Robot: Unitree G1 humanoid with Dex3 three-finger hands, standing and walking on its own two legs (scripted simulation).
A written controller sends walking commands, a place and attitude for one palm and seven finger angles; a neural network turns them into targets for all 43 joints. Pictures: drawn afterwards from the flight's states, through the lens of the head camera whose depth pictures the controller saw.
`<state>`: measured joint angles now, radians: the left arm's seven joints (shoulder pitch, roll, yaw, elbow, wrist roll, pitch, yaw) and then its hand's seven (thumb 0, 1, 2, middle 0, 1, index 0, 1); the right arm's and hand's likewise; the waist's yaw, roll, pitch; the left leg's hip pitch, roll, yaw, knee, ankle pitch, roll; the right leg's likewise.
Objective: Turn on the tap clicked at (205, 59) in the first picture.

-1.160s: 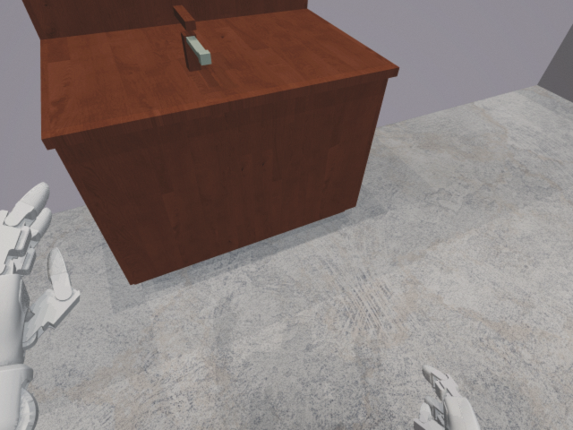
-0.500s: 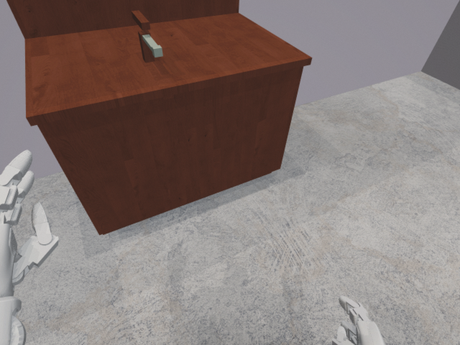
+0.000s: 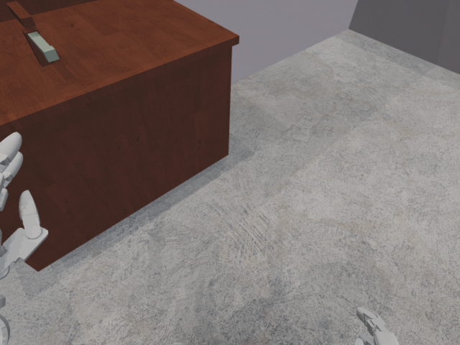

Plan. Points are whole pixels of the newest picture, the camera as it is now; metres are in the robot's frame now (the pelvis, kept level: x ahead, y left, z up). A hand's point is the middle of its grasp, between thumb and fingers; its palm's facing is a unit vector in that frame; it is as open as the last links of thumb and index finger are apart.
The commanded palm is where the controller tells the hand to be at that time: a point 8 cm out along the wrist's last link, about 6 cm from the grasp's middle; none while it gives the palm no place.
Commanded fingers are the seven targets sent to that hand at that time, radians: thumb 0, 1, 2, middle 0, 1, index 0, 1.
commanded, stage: walk to a spot facing it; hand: left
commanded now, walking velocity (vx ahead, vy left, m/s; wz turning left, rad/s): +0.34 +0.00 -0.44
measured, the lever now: (50, 53) +0.76 +0.53 +0.09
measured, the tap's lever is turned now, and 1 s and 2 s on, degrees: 0 0 0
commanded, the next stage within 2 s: turn to face it in 0.34 s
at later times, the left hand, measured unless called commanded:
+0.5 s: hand (191, 126) +0.43 +0.10 +0.16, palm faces +0.14 -0.82 -0.55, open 7.4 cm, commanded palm +0.37 +0.16 +0.18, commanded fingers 0.00 0.90 0.90 -0.20 -0.30 -0.20 -0.30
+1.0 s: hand (169, 117) +0.45 +0.14 +0.16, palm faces +0.32 -0.89 -0.33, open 7.4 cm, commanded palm +0.40 +0.19 +0.18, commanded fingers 0.00 0.90 0.90 -0.20 -0.30 -0.20 -0.30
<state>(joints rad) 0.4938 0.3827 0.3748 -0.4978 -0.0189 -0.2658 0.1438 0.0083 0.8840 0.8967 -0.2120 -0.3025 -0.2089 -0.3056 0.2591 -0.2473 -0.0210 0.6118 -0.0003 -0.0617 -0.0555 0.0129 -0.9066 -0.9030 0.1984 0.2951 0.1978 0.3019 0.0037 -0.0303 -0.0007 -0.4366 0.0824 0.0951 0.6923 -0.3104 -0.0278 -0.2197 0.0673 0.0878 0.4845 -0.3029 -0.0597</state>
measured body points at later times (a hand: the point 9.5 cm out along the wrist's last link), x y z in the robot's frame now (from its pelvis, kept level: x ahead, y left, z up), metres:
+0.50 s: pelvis +0.13 -0.06 -0.03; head +0.19 -0.09 +0.41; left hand +0.42 +0.14 +0.19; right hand +0.22 -0.30 -0.15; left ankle +0.06 +0.13 -0.68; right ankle +0.19 -0.15 -0.74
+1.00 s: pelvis +0.20 -0.07 -0.02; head +0.21 -0.05 +0.43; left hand +0.43 +0.19 +0.17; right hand +0.33 -0.33 -0.09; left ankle +0.28 +0.02 -0.74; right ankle +0.17 -0.18 -0.71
